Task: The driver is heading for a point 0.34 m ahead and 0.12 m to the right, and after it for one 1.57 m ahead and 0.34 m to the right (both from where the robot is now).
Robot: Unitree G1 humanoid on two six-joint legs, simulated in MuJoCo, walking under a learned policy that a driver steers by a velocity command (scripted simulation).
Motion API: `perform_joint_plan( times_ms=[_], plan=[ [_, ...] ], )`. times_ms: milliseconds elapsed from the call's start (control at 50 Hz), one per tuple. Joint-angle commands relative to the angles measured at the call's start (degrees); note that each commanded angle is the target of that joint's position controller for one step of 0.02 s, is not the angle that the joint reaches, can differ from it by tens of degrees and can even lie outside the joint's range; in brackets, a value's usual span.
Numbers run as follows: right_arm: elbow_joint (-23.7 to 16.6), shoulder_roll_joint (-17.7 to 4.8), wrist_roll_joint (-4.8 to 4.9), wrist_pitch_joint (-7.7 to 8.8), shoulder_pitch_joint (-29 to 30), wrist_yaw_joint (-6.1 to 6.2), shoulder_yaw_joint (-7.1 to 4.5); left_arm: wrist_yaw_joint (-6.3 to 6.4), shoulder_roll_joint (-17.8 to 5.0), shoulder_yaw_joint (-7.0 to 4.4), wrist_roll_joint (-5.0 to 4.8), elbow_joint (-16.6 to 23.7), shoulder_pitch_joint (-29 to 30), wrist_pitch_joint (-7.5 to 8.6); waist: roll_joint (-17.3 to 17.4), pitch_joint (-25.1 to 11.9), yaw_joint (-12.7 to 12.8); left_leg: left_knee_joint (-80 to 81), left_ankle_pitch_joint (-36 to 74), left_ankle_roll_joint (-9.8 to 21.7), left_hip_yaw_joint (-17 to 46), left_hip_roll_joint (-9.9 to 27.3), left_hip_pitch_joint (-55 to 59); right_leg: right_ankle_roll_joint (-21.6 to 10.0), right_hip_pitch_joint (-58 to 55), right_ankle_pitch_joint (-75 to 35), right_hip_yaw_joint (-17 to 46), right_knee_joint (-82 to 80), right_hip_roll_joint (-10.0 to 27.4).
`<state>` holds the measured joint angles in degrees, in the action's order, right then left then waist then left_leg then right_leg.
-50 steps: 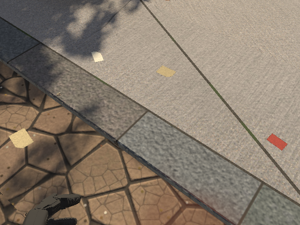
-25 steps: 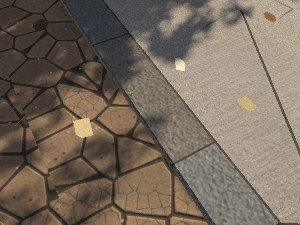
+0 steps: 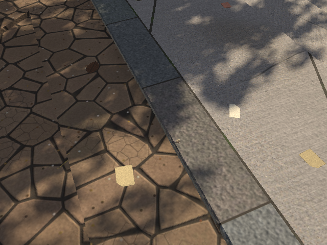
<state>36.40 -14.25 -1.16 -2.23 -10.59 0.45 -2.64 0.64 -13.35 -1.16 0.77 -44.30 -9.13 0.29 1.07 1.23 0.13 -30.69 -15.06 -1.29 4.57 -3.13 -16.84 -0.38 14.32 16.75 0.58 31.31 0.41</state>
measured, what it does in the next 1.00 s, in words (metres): walks ahead, turning right: right foot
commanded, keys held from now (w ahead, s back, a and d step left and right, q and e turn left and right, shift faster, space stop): w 0.20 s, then w+e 0.78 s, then w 0.02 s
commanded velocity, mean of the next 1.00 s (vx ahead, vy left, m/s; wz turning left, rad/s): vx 0.42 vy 0.00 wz -0.32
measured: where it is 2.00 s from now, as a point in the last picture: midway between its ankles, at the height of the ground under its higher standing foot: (240, 156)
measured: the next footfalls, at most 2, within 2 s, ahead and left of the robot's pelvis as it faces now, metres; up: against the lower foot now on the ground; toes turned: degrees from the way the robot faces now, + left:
right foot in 0.60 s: +0.38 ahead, -0.15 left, +0.00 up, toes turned -11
left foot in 1.02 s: +0.75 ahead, -0.06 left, +0.03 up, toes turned -30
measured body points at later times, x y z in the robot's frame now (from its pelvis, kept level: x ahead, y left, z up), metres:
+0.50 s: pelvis +0.17 -0.01 +0.00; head +0.21 -0.01 +0.45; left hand +0.42 +0.18 -0.10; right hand +0.12 -0.28 -0.12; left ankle +0.03 +0.11 -0.73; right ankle +0.33 -0.17 -0.69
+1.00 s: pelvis +0.46 -0.11 +0.01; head +0.49 -0.14 +0.45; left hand +0.59 +0.15 -0.10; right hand +0.61 -0.41 -0.06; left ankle +0.70 -0.03 -0.69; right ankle +0.35 -0.15 -0.73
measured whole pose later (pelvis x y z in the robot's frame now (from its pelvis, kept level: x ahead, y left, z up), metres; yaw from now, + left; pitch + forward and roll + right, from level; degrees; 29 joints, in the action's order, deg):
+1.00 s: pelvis +0.46 -0.11 +0.01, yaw -24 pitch +2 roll +1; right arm 35.2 -14.7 -0.2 5.4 -1.3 -0.3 -1.7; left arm 1.1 -15.8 -3.3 -1.4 -44.0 -21.7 1.8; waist 1.8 1.9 5.7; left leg -33.8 1.7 -4.1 4.8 1.3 -37.0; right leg -5.9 4.3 18.1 11.0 21.4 -7.4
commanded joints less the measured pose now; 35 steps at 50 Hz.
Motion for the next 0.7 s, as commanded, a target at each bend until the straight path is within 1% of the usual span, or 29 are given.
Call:
perform_joint_plan(
  times_ms=[20, 60, 80, 100, 120, 140, 160, 180, 200, 220, 240, 260, 280, 300, 320, 360, 400, 440, 480, 500, 540, 560, 580, 600, 620, 640, 660, 680, 700],
  plan=[
    [-3.7, -5.1, 0.86, 1.73, 0.8, -0.19, -1.90, 0.59, -11.5, -2.81, -0.54, 3.2, 0.5, 0.31, -11.2, 1.1, 0.3, -4.1, -6.6, 1.0, -6.0, -1.5, 1.0, -7.3, 4.7, 26.2, 14.1, -17.4, 10.4],
    [-3.2, -4.3, 1.52, 3.31, 0.7, -0.36, -1.79, 0.83, -12.1, -3.11, -1.36, 2.9, -0.3, 0.35, -11.1, 3.6, 0.5, -3.5, -6.2, 2.5, -5.8, 0.4, -0.3, -9.4, 5.1, 25.8, 17.1, -17.6, 12.9],
    [-2.6, -3.4, 1.75, 4.04, -0.3, -0.50, -1.64, 0.77, -11.7, -3.03, -1.79, 2.8, 0.0, 0.35, -10.4, 4.2, -0.2, -0.1, -6.5, 3.5, -6.0, 0.8, 1.4, -9.5, 5.7, 24.6, 16.5, -16.7, 12.6],
    [-1.7, -3.3, 1.67, 4.62, -1.9, -0.66, -1.75, 0.66, -10.8, -2.79, -2.01, 2.9, 0.4, 0.47, -9.2, 3.9, -1.0, 2.4, -5.8, 4.4, -6.2, 0.7, 4.1, -9.0, 6.5, 23.0, 14.6, -15.5, 11.4],
    [-0.6, -3.8, 1.32, 5.12, -4.2, -0.84, -2.13, 0.56, -9.6, -2.47, -2.08, 3.4, 1.5, 0.82, -7.0, 3.3, -2.0, 3.1, -6.1, 5.2, -5.3, 1.0, 6.3, -7.8, 7.3, 20.7, 11.7, -13.0, 9.3],
    [0.2, -4.7, 1.11, 5.64, -6.6, -0.91, -2.52, 0.38, -8.2, -2.02, -2.10, 4.0, 2.7, 1.45, -3.1, 3.1, -2.9, 5.7, -9.2, 6.6, -0.7, 3.2, 8.3, -6.1, 9.1, 16.8, 7.7, -7.5, 6.3],
    [1.0, -6.6, 1.08, 6.21, -10.4, -0.88, -3.03, 0.07, -6.1, -1.36, -2.10, 5.0, 4.0, 2.42, 4.2, 2.3, -3.8, 11.5, -15.5, 9.9, 10.2, 8.9, 12.3, -3.6, 13.7, 11.1, 1.8, 3.0, 1.6],
    [1.2, -9.7, 1.15, 6.62, -13.4, -1.29, -3.77, -0.22, -5.9, -1.31, -2.26, 5.9, 4.8, 3.53, 11.5, 2.0, -4.3, 17.9, -17.5, 14.8, 25.9, 17.5, 17.1, -2.2, 20.3, 8.5, -1.8, 13.4, -1.3],
    [1.5, -9.8, 1.10, 7.22, -15.8, -1.34, -3.76, -0.40, -8.3, -1.98, -2.77, 6.7, 7.0, 4.35, 11.4, 3.6, -5.7, 20.0, -12.6, 18.4, 34.0, 22.2, 20.7, -2.6, 28.7, 14.8, 1.8, 22.8, -0.5],
    [1.8, -9.2, 0.78, 7.86, -16.1, -1.02, -3.56, -0.77, -8.8, -2.36, -3.63, 6.1, 6.0, 4.82, 7.7, 3.0, -4.8, 18.6, -7.6, 18.4, 32.4, 23.4, 25.0, -3.7, 34.1, 13.7, 4.1, 29.8, 1.4],
    [1.5, -8.4, 0.64, 8.22, -16.0, -0.70, -3.43, -1.13, -8.2, -2.19, -3.80, 5.0, 4.8, 4.96, 4.4, 0.9, -4.5, 17.8, -4.6, 16.8, 27.1, 22.0, 28.2, -4.7, 36.4, 9.6, 4.8, 32.5, 2.7],
    [1.7, -7.6, 0.76, 8.17, -15.4, -0.51, -3.21, -1.59, -7.8, -2.16, -3.51, 4.6, 5.2, 4.89, 2.5, 0.6, -4.5, 18.3, -1.3, 14.9, 21.9, 20.4, 28.9, -5.0, 37.6, 5.9, 4.7, 32.4, 3.8],
    [1.8, -6.5, 0.73, 7.95, -14.7, -0.37, -2.81, -2.03, -7.6, -2.25, -3.16, 4.4, 6.1, 4.69, 2.6, 0.9, -4.5, 19.3, 2.5, 13.2, 17.1, 18.8, 27.8, -4.6, 36.9, 2.8, 4.5, 31.0, 4.7],
    [2.1, -5.5, 0.61, 7.60, -14.5, -0.34, -2.43, -2.52, -6.6, -2.03, -3.16, 4.4, 6.8, 4.43, 3.2, 1.4, -4.5, 20.4, 5.9, 12.2, 13.1, 17.4, 26.2, -3.7, 35.8, 0.8, 3.6, 29.4, 4.7],
    [2.5, -5.1, 0.56, 7.40, -14.8, -0.30, -2.32, -2.91, -5.5, -1.74, -3.19, 4.5, 7.3, 4.15, 3.5, 1.9, -4.6, 21.3, 8.8, 11.8, 9.9, 16.5, 24.8, -2.8, 35.1, -1.2, 2.6, 28.2, 4.3],
    [3.1, -5.7, 0.66, 7.22, -14.8, -0.03, -2.46, -3.37, -4.4, -1.33, -2.86, 5.3, 8.8, 3.68, 2.9, 2.9, -4.7, 22.7, 12.4, 11.5, 4.7, 15.8, 22.1, -1.1, 34.2, -4.8, 1.7, 23.9, 3.8],
    [3.6, -7.2, 0.93, 7.37, -14.0, 0.20, -2.78, -3.75, -3.7, -0.89, -2.31, 6.6, 11.2, 3.63, 3.2, 3.6, -4.8, 23.9, 14.3, 10.9, -0.2, 15.0, 18.5, 0.0, 30.5, -10.3, 0.2, 16.8, 3.4],
    [4.6, -8.4, 1.20, 7.61, -14.0, 0.40, -3.00, -4.15, -3.6, -0.67, -2.16, 7.7, 13.2, 3.67, 4.2, 4.1, -5.0, 25.1, 15.1, 10.3, -3.5, 15.1, 15.9, 0.0, 25.6, -14.5, -1.4, 10.7, 3.0],
    [5.7, -9.2, 1.53, 7.51, -14.0, 0.56, -3.22, -4.51, -4.6, -0.94, -2.23, 8.3, 13.8, 3.48, 4.4, 4.8, -4.5, 25.1, 17.8, 9.7, -5.8, 16.3, 16.4, -1.2, 22.1, -15.6, -2.2, 7.5, 2.4],
    [6.0, -9.3, 1.59, 7.26, -13.6, 0.58, -3.24, -4.60, -5.3, -1.25, -2.24, 8.4, 13.3, 3.30, 4.7, 4.4, -3.6, 23.3, 23.9, 9.1, -7.3, 16.5, 17.8, -2.2, 20.4, -14.4, -2.9, 6.4, 1.6],
    [6.2, -11.1, 1.74, 6.51, -12.8, 0.93, -3.78, -4.56, -7.5, -2.41, -2.02, 8.8, 10.8, 2.94, 6.5, 1.1, -0.9, 15.5, 45.4, 7.3, -10.0, 16.9, 21.0, -4.7, 14.8, -10.0, -5.1, 5.0, -1.4],
    [6.1, -10.8, 1.27, 5.80, -13.3, 1.12, -3.60, -4.34, -10.3, -3.88, -2.17, 7.8, 5.1, 2.75, 5.5, -3.4, 2.3, 6.4, 54.8, 5.9, -11.4, 15.9, 21.5, -6.6, 6.9, -9.6, -6.4, 4.1, -3.9],
    [5.9, -11.7, 1.33, 5.36, -12.2, 1.44, -3.59, -3.84, -12.4, -5.42, -2.49, 5.3, -4.2, 2.25, 5.2, -9.0, 7.6, -5.7, 57.1, 3.7, -12.5, 14.3, 17.6, -8.5, -6.7, -12.5, -6.2, 0.0, -5.5],
    [4.4, -12.0, 0.84, 5.77, -10.0, 1.91, -3.34, -2.78, -15.1, -6.61, -2.44, 2.5, -14.8, 1.53, 1.7, -12.7, 12.1, -22.8, 36.6, 1.7, -11.5, 11.8, 2.9, -10.1, -24.0, -12.1, 3.4, 0.3, -0.3],
    [1.5, -1.7, -0.20, 7.25, -17.3, 0.64, -0.36, -2.58, -20.7, -6.76, -1.81, 3.2, -13.3, 2.13, -15.6, -18.7, 2.3, -44.3, -17.1, -1.3, -5.8, 1.0, -20.6, -20.5, -40.2, -3.0, 37.9, -4.5, 16.0],
    [1.5, -6.8, 1.90, 9.28, -12.1, 0.09, -0.87, -2.60, -16.0, -6.12, -1.89, 4.0, -13.7, 2.39, -9.8, -22.6, 7.3, -50.9, -15.9, -0.5, 3.6, 1.3, -25.8, -22.5, -39.2, 5.4, 47.1, -13.8, 17.8],
    [0.1, -9.0, 3.78, 10.20, -7.7, -0.15, -1.47, -2.47, -13.5, -5.43, -1.65, 4.0, -10.6, 2.84, -7.3, -13.0, 6.4, -49.9, -10.2, 0.3, 2.4, 3.9, -29.3, -20.4, -31.3, 4.2, 39.0, -15.2, 16.3],
    [-0.3, -9.0, 2.91, 10.77, -5.7, 0.23, -1.26, -2.45, -12.2, -4.97, -1.74, 4.8, -7.1, 3.24, -2.6, -8.4, 4.1, -46.2, -5.7, 0.8, 1.9, 6.4, -27.1, -18.5, -22.3, 0.2, 33.4, -15.8, 13.9],
    [-0.4, -9.1, 1.41, 10.80, -4.3, 0.62, -1.56, -2.48, -10.7, -4.49, -1.46, 5.5, -4.0, 3.44, -1.2, -4.8, 1.9, -42.6, -3.4, 0.6, 1.3, 7.9, -24.4, -17.4, -14.3, -5.7, 28.5, -16.5, 11.7]
  ],
)
Keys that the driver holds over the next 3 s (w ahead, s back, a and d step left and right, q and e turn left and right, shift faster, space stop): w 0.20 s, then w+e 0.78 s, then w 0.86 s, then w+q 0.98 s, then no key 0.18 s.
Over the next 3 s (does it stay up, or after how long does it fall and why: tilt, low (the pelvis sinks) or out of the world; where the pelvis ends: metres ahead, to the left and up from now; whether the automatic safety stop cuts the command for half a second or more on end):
stays up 1.44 -0.43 0.03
